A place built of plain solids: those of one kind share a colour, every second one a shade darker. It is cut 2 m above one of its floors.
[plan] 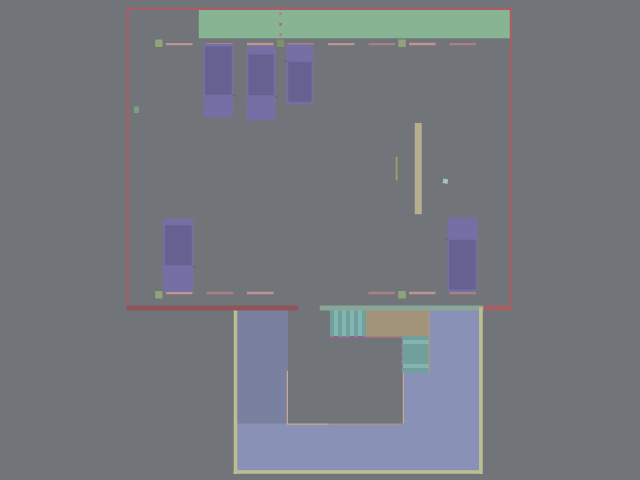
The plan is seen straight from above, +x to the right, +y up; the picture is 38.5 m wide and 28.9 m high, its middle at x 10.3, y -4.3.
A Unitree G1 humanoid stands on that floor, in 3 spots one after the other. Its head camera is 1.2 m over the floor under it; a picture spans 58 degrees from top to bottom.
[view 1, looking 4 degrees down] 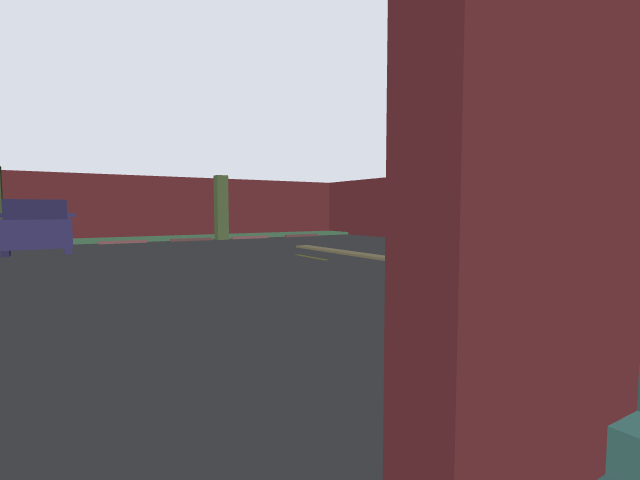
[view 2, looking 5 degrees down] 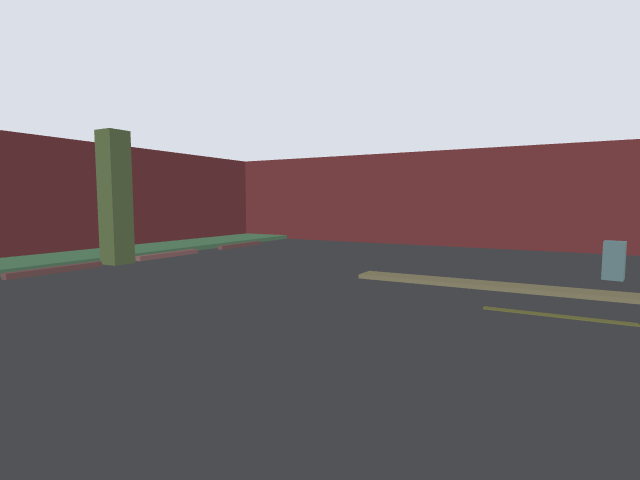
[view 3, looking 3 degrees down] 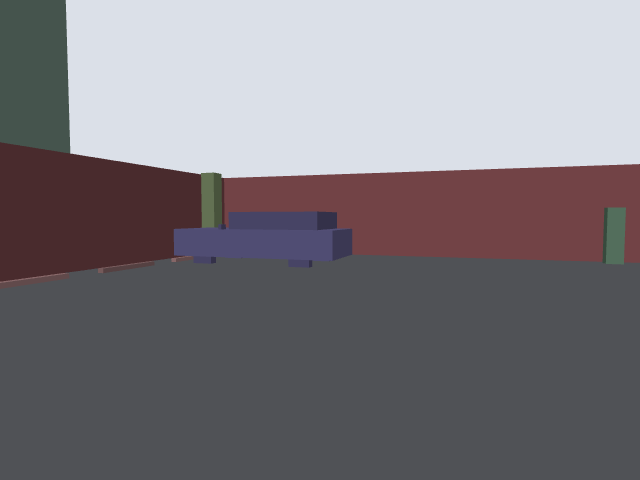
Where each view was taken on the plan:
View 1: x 9.37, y -9.31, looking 58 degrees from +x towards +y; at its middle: ground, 17.20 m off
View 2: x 9.80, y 0.00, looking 29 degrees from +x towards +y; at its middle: wall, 13.68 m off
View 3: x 12.30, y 0.00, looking -161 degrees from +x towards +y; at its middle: car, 10.19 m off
